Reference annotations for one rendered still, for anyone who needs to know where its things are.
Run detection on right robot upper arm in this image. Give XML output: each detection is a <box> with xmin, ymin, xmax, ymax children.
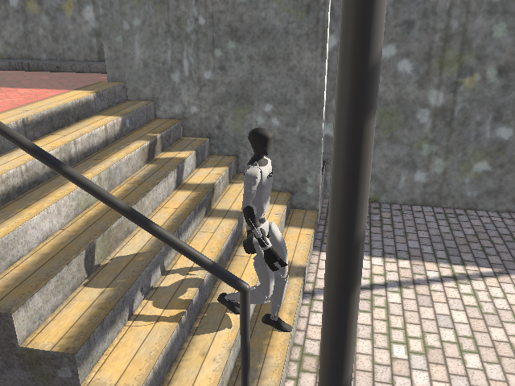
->
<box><xmin>241</xmin><ymin>167</ymin><xmax>261</xmax><ymax>215</ymax></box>

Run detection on right robot hand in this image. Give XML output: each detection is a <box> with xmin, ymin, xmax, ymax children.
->
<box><xmin>263</xmin><ymin>247</ymin><xmax>288</xmax><ymax>271</ymax></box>

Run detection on robot right foot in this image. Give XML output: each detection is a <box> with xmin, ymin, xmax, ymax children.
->
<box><xmin>217</xmin><ymin>293</ymin><xmax>240</xmax><ymax>314</ymax></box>

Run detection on robot right forearm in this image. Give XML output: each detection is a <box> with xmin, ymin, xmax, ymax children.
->
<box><xmin>243</xmin><ymin>206</ymin><xmax>272</xmax><ymax>251</ymax></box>

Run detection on humanoid robot torso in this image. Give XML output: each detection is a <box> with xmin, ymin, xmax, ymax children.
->
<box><xmin>244</xmin><ymin>159</ymin><xmax>273</xmax><ymax>237</ymax></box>

